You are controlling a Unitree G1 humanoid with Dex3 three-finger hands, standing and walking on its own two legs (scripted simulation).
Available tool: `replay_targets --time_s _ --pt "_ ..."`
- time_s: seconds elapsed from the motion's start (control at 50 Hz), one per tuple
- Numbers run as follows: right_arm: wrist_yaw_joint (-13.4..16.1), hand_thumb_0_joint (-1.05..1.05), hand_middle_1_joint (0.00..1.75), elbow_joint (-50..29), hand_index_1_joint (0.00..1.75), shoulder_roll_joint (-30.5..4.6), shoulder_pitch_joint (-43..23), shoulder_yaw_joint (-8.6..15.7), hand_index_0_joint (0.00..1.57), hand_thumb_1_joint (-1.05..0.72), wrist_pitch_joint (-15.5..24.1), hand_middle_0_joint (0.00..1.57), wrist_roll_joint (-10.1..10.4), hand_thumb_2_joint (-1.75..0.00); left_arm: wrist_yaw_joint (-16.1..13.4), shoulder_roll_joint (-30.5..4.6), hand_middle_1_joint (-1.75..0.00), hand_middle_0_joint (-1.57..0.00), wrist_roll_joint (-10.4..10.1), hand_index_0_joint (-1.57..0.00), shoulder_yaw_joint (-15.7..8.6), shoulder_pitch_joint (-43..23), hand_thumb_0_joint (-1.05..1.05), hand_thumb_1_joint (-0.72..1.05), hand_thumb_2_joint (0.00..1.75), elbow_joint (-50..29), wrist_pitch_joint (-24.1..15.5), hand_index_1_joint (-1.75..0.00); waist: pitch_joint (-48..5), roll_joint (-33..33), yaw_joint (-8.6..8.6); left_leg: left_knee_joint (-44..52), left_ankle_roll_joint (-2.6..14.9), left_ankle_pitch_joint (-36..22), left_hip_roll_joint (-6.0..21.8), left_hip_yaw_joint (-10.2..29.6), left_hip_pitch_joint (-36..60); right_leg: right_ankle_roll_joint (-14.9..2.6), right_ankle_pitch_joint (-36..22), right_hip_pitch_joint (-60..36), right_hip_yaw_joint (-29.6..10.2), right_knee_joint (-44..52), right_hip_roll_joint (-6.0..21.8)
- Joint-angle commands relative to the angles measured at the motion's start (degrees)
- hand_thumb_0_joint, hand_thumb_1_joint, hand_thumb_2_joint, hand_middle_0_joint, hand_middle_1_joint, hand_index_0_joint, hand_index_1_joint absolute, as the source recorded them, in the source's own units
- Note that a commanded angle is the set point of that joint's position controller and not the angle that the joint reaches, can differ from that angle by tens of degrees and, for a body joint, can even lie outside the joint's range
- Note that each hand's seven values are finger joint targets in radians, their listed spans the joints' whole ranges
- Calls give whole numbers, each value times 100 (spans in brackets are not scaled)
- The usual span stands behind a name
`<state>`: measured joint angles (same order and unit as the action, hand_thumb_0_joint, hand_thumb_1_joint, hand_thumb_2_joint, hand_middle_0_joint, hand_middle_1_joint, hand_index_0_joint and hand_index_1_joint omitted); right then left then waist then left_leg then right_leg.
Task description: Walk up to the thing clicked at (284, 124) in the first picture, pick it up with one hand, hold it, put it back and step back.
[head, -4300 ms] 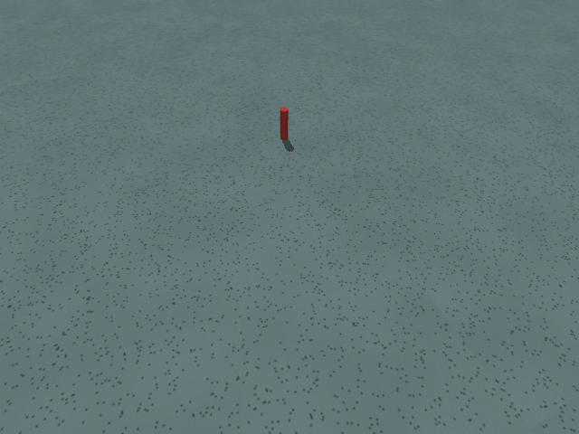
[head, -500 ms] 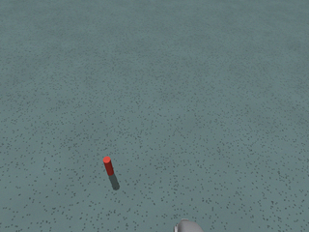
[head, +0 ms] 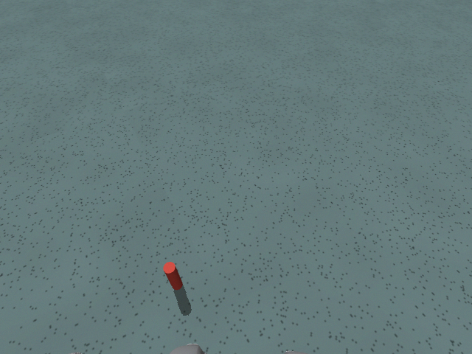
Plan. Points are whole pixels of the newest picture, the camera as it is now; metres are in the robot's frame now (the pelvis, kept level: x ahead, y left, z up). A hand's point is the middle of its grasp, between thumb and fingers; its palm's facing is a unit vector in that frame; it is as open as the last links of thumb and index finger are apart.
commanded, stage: walk up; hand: left
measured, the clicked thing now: (173, 276) +0.47 +0.26 -0.65
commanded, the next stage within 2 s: stand in 1.16 s
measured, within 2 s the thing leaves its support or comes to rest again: neither
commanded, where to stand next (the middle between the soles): +0.11 +0.01 m, yaw +0 degrees
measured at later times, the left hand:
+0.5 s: hand out of the picture +0.07 +0.27 -0.13, palm faces +0.02 -0.94 -0.34, open 7.4 cm
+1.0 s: hand out of the picture +0.10 +0.26 -0.13, palm faces -0.01 -0.95 -0.32, open 7.4 cm
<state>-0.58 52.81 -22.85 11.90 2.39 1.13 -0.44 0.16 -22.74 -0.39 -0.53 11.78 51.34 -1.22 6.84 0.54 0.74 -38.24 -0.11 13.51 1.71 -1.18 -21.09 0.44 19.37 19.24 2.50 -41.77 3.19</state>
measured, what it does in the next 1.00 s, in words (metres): stands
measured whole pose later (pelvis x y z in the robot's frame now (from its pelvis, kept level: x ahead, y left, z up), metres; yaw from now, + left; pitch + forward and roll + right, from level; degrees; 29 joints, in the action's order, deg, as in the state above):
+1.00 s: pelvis +0.03 +0.01 +0.03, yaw +1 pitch -2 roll -1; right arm -1.0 67.4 -20.1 4.4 0.1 0.2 -0.1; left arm 1.0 -19.8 0.1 -0.6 4.4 66.4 0.0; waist 3.2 0.0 -0.7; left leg -19.7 -0.5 6.7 1.3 -0.4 -11.3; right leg 1.5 9.8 7.1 2.8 -18.8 2.2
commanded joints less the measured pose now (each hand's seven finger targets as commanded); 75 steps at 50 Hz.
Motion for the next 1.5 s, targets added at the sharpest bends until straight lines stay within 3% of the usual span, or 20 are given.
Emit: replay_targets --time_s 0.0,0.04,0.08,0.1,0.12,0.18,0.48,0.66,0.82,1.04,1.12,1.14,1.22,1.26,1.4,1.48 --pt "88 0 30 -282 30 -1636 -402 315 20 -90 123 20 29 -90 -127 -1180 -30 -20 -55 -20 -323 136 0 90 90 -4 55 -30 -835 643 83 1503 1163 -220 1554 2018 -248 -239 790 -541 -199 -182 -122" --pt "89 0 30 -207 30 -1404 -740 195 20 -90 63 20 37 -90 -103 -1109 -30 -20 -17 -20 -305 218 0 90 90 214 23 -30 -783 655 213 1311 738 159 1074 1371 -280 -308 175 -653 -315 602 4" --pt "71 0 30 -88 30 -1177 -756 97 20 -90 41 20 76 -90 -77 -1301 -30 -20 22 -20 -313 -10 0 90 90 300 -46 -30 -709 523 102 959 355 257 644 962 -152 -414 -317 -492 -842 1266 386" --pt "60 0 30 16 30 -1133 -738 76 20 -90 32 20 86 -90 -72 -1348 -30 -20 32 -20 -297 -191 0 90 90 332 -61 -30 -687 430 7 961 288 404 523 847 146 -483 -299 -205 -1003 1423 536" --pt "55 0 30 137 30 -1137 -663 82 20 -90 33 20 70 -90 -61 -1340 -30 -20 28 -20 -280 -439 0 90 90 355 -58 -30 -723 334 -102 1059 286 351 527 859 451 -461 -318 -46 -925 1401 514" --pt "36 0 30 281 30 -1173 -947 45 20 -90 61 20 65 -90 -52 -1097 -30 -20 -14 -20 -182 -391 0 90 90 610 -47 -30 -768 532 23 1452 388 328 781 1157 380 -296 -297 -415 -540 1432 224" --pt "28 0 30 927 30 -961 -1340 -59 20 -90 54 20 110 -90 -19 -1024 -30 -20 6 -20 -146 -908 0 90 90 1174 -92 -30 -1053 -172 -49 1802 131 -1090 575 658 1367 -145 -1381 -996 -580 2516 544" --pt "30 0 30 1091 30 -952 -1347 -54 20 -90 47 20 71 -90 -9 -956 -30 -20 30 -20 -188 -964 0 90 90 1234 -32 -30 -856 -97 -36 2202 85 -546 592 711 1158 -108 -943 -1123 -527 2709 516" --pt "38 0 30 1093 30 -972 -1340 -54 20 -90 66 20 40 -90 1 -935 -30 -20 41 -20 -213 -916 0 90 90 1218 -2 -30 -792 93 -22 2376 81 -215 610 805 953 -115 -899 -1211 -500 2669 459" --pt "43 0 30 1043 30 -970 -1146 -41 20 -90 79 20 45 -90 1 -938 -30 -20 44 -20 -257 -928 0 90 90 1179 1 -30 -912 43 -76 2236 80 -553 570 745 1018 -109 -1230 -1278 -481 2574 488" --pt "53 0 30 1048 30 -958 -1137 -31 20 -90 70 20 48 -90 -5 -902 -30 -20 55 -20 -248 -923 0 90 90 1184 -3 -30 -1003 -42 -77 2148 108 -925 598 714 1153 -100 -1283 -1318 -453 2635 495" --pt "61 0 30 1057 30 -939 -1058 -27 20 -90 57 20 -19 -90 -10 -895 -30 -20 110 -20 -218 -848 0 90 90 1213 -14 -30 -1134 -28 -97 2238 84 -549 618 698 1280 -92 -874 -1310 -482 2671 512" --pt "55 0 30 1041 30 -948 -1036 -14 20 -90 42 20 -26 -90 -18 -923 -30 -20 124 -20 -198 -897 0 90 90 1189 -41 -30 -790 1 -131 2293 74 -215 582 728 1071 -78 -664 -1109 -491 2742 509" --pt "52 0 30 1030 30 -930 -1041 -15 20 -90 50 20 -19 -90 -27 -915 -30 -20 119 -20 -190 -879 0 90 90 1183 -60 -30 -815 -67 -127 2227 83 -564 598 724 1172 -70 -816 -1099 -490 2736 528" --pt "60 0 30 1020 30 -930 -978 -25 20 -90 59 20 -16 -90 -32 -953 -30 -20 104 -20 -207 -826 0 90 90 1162 -54 -30 -786 -11 -114 2271 62 -686 582 701 1192 -84 -995 -1212 -485 2706 516" --pt "72 0 30 980 30 -958 -1029 -14 20 -90 67 20 -9 -90 -36 -944 -30 -20 116 -20 -213 -772 0 90 90 1154 -57 -30 -922 -71 -87 2163 84 -1133 603 651 1371 -81 -1293 -1309 -465 2690 543"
